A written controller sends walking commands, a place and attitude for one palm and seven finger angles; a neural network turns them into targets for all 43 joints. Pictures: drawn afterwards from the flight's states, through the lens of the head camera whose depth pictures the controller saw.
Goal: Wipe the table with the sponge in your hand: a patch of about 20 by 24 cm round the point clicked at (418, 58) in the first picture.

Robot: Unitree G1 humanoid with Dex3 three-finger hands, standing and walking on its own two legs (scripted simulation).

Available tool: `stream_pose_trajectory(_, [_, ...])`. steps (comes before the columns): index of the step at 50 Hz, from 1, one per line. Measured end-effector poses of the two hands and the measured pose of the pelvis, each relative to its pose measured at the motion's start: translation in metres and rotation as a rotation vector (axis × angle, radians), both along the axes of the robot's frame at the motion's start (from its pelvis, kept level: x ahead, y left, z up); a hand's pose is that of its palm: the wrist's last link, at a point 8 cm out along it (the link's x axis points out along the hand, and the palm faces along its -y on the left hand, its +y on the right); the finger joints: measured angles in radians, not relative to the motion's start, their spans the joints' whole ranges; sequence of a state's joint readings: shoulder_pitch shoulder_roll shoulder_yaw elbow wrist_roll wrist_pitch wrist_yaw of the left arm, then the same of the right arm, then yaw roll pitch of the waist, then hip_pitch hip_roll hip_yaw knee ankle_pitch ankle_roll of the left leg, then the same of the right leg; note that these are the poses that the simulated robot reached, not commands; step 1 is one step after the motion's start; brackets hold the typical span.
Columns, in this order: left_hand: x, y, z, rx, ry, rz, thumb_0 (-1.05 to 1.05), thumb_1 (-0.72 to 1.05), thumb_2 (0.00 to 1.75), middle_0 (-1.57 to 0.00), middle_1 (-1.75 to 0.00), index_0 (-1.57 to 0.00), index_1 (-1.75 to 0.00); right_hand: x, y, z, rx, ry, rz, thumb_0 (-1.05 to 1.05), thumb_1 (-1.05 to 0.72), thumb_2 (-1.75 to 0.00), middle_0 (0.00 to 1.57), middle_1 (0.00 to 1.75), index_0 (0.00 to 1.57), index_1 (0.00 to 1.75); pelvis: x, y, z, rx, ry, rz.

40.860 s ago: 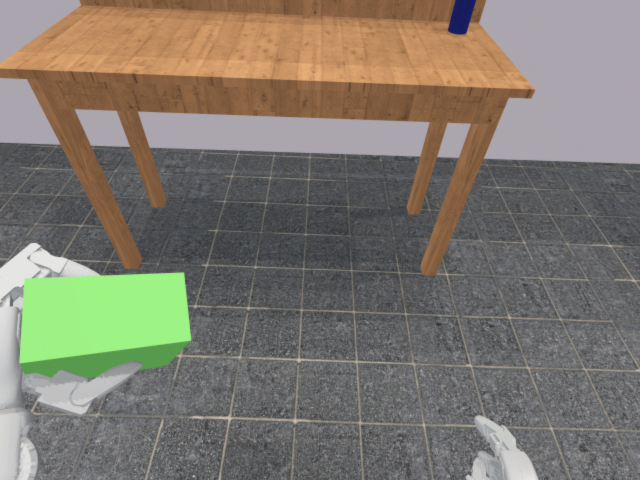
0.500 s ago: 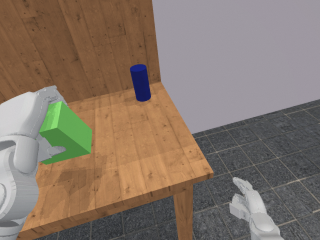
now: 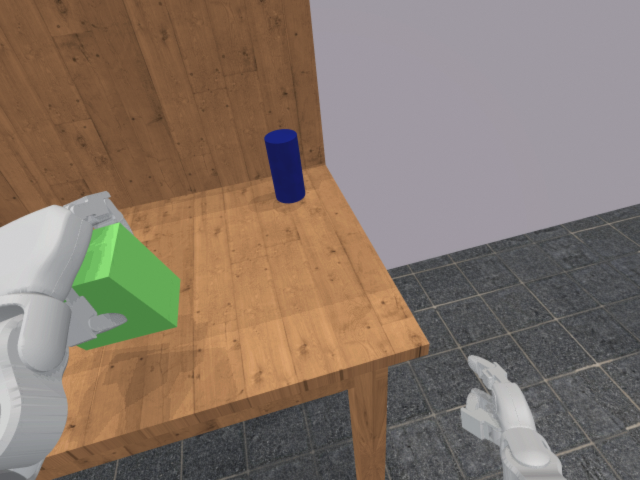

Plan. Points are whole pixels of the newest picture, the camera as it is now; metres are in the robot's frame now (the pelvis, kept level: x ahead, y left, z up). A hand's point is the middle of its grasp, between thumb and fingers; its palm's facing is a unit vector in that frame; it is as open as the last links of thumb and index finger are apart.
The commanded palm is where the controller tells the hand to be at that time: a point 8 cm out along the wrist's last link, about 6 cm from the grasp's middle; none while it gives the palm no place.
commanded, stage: bring the sponge back beside the body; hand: left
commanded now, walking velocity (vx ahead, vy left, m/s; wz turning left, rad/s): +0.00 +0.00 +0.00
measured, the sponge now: (113, 299) +0.23 +0.28 +0.17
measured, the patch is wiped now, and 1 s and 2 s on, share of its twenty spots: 0.95 0.95 0.95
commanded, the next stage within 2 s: step back with the hand held close in 0.74 s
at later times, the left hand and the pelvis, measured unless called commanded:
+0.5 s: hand (78, 294) +0.20 +0.28 +0.21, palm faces +0.33 -0.15 -0.93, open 10.4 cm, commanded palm +0.14 +0.28 +0.28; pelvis +0.00 +0.00 +0.00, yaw +0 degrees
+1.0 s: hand (112, 278) +0.22 +0.25 +0.22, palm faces +0.39 -0.74 -0.55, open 10.4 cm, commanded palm +0.15 +0.29 +0.27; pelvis +0.00 +0.00 +0.00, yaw +1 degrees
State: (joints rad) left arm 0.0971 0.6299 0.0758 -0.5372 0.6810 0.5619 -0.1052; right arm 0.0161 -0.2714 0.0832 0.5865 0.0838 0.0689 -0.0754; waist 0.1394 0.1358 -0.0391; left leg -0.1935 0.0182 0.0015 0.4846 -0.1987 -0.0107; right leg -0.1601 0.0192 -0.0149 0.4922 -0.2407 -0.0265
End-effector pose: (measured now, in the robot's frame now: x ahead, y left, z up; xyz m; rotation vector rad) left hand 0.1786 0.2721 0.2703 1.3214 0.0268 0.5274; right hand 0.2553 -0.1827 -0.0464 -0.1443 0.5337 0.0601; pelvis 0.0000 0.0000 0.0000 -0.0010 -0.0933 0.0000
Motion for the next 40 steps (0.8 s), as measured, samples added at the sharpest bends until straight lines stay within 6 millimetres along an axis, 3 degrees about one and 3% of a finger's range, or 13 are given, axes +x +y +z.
stream_pose_trajectory(7, [-0.009,0.0,-0.011,-0.007,0.032,-0.01,-0.01,-0.54,1.05,-0.68,-1.32,-0.74,-1.29,-0.001,-0.002,0.001,-0.018,-0.002,0.001,0.01,-0.91,-0.9,0.2,0.3,0.2,0.3,0.0,0.001,-0.001,-0.001,-0.005,0.002])
stream_pose_trajectory(28, [-0.02,0.004,-0.009,0.011,0.019,-0.014,-0.01,-0.54,1.05,-0.68,-1.32,-0.74,-1.29,-0.005,0.005,0.0,-0.019,-0.008,0.003,0.01,-0.91,-0.9,0.2,0.3,0.2,0.3,-0.004,0.005,0.0,-0.003,-0.016,0.004])
stream_pose_trajectory(40, [-0.017,0.01,-0.009,0.003,0.018,0.005,-0.01,-0.54,1.05,-0.68,-1.32,-0.74,-1.29,-0.006,0.005,0.0,-0.015,-0.008,0.0,0.01,-0.91,-0.9,0.2,0.3,0.2,0.3,-0.004,0.005,0.0,-0.004,-0.012,0.002])
